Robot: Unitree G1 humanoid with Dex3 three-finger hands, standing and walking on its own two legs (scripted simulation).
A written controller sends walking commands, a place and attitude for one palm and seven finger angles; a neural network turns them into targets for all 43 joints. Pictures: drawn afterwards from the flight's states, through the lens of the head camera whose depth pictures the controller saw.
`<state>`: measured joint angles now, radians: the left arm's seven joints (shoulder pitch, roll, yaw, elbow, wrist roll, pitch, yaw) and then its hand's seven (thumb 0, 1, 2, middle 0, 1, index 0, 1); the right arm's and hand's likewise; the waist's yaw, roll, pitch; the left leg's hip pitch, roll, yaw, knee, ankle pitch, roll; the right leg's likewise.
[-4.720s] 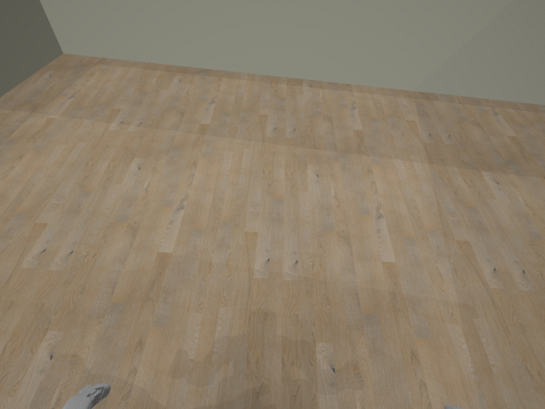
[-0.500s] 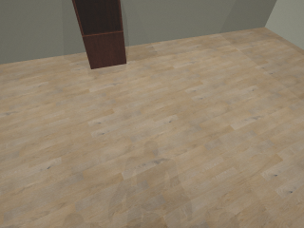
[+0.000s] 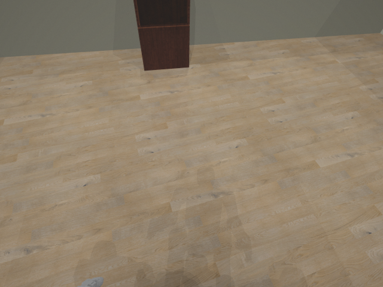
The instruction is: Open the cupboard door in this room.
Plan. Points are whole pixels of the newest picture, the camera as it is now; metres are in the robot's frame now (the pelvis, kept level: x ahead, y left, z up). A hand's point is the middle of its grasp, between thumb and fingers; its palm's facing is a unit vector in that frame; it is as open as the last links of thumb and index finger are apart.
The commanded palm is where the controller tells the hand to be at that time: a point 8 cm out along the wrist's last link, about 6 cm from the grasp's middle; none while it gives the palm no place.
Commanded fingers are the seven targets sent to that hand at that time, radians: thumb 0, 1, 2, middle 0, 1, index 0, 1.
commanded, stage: turn or walk to find it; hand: left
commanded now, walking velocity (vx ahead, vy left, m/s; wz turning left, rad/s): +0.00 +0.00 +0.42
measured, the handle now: out of the picture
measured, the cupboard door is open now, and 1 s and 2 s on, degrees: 0 0 0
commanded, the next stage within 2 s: stand and wait in 0.10 s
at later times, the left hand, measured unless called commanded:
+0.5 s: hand out of the picture -0.06 +0.14 -0.17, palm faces +0.21 -0.95 -0.23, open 7.4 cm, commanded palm none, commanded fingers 0.00 0.90 0.90 -0.20 -0.30 -0.20 -0.30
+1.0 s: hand out of the picture -0.08 +0.16 -0.16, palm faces +0.35 -0.89 -0.30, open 7.4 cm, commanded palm none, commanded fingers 0.00 0.90 0.90 -0.20 -0.30 -0.20 -0.30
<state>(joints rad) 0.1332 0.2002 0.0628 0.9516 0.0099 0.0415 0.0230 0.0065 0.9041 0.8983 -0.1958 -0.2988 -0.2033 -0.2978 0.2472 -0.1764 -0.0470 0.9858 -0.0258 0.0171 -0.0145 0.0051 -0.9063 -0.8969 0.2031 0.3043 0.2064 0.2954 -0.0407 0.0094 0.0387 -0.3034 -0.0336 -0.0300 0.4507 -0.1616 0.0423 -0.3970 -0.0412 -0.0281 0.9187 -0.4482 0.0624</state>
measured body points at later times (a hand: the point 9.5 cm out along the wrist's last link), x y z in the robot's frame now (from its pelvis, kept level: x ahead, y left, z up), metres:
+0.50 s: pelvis -0.03 -0.04 +0.00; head -0.01 -0.05 +0.45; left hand -0.07 +0.19 -0.15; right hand +0.06 -0.29 -0.16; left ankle -0.08 +0.09 -0.72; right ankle -0.02 -0.14 -0.74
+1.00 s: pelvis -0.09 -0.06 -0.01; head -0.07 -0.09 +0.44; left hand -0.10 +0.20 -0.13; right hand +0.04 -0.29 -0.17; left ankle -0.11 +0.07 -0.71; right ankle -0.06 -0.17 -0.74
